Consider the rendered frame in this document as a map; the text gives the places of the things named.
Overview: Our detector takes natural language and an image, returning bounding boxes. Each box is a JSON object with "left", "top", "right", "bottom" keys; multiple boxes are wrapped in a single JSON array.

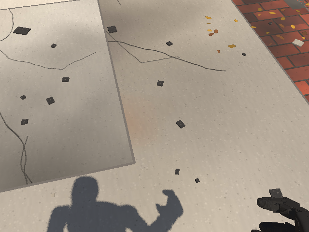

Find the robot right hand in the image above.
[{"left": 251, "top": 196, "right": 309, "bottom": 232}]

